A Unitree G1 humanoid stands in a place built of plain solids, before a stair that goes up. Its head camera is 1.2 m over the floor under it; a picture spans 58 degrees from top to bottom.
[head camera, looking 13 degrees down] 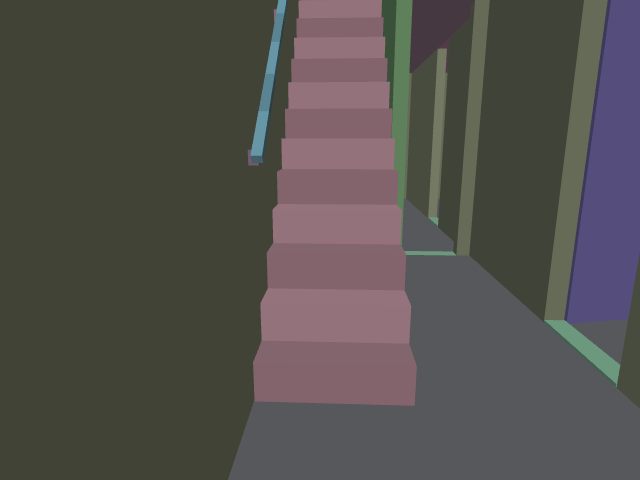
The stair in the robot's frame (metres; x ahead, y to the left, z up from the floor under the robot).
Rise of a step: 0.20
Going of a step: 0.22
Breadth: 0.75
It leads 3 degrees to the right of straight ahead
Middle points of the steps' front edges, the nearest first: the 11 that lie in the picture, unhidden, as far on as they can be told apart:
1.80 -0.07 0.20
2.02 -0.08 0.40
2.25 -0.09 0.61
2.47 -0.10 0.81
2.70 -0.11 1.01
2.92 -0.12 1.21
3.15 -0.13 1.41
3.37 -0.14 1.62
3.59 -0.15 1.82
3.82 -0.16 2.02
4.04 -0.17 2.22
